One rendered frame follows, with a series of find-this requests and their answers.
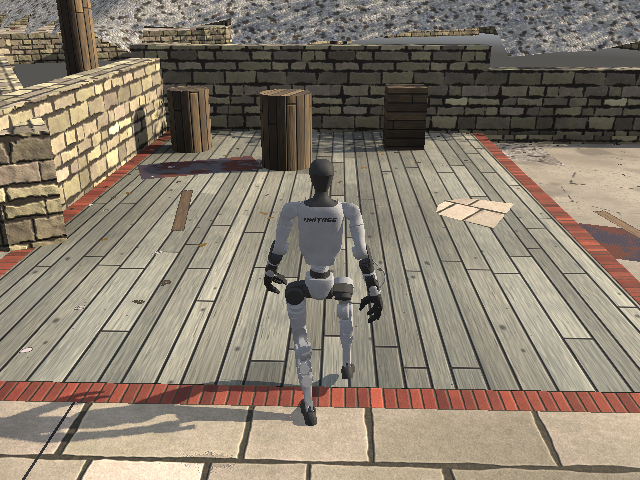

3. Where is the robot right foot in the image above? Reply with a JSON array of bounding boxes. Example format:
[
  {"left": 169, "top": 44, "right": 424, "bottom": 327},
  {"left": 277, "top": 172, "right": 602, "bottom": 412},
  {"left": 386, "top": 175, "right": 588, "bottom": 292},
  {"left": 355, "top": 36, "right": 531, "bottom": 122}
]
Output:
[{"left": 341, "top": 363, "right": 355, "bottom": 379}]

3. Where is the right robot upper arm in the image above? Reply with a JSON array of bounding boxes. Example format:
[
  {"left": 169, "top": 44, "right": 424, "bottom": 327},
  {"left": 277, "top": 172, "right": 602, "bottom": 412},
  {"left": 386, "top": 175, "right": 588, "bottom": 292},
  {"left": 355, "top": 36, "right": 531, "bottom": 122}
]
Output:
[{"left": 342, "top": 202, "right": 368, "bottom": 260}]

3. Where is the robot left forearm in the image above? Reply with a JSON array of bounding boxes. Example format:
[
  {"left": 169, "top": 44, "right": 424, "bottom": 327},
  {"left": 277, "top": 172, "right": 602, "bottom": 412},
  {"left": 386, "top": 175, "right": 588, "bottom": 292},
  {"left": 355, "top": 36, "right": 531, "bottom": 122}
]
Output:
[{"left": 265, "top": 240, "right": 283, "bottom": 277}]

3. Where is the left robot thigh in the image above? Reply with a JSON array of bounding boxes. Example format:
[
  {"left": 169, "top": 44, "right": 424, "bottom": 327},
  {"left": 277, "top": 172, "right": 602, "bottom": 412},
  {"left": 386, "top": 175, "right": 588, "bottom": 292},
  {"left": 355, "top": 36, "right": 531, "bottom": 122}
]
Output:
[{"left": 285, "top": 280, "right": 312, "bottom": 361}]

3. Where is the left robot hand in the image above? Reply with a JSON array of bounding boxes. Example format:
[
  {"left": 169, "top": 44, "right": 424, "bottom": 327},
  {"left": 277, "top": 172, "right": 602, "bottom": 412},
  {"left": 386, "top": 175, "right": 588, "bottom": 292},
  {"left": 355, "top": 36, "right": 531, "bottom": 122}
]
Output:
[{"left": 264, "top": 273, "right": 287, "bottom": 294}]

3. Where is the robot right forearm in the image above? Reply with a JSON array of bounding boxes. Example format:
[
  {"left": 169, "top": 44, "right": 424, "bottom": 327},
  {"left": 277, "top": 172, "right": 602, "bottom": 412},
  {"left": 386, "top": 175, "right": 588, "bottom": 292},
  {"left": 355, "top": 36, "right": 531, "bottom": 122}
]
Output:
[{"left": 359, "top": 244, "right": 381, "bottom": 296}]

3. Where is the right robot hand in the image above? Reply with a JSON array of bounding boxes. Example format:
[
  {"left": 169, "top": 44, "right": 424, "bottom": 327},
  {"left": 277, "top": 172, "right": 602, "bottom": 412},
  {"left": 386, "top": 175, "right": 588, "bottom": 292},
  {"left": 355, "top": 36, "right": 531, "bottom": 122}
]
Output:
[{"left": 359, "top": 294, "right": 383, "bottom": 323}]

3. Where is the left robot upper arm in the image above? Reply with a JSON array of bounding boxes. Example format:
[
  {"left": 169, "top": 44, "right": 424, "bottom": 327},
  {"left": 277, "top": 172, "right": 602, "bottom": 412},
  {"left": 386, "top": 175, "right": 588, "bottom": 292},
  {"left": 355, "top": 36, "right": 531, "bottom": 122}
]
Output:
[{"left": 272, "top": 201, "right": 300, "bottom": 255}]

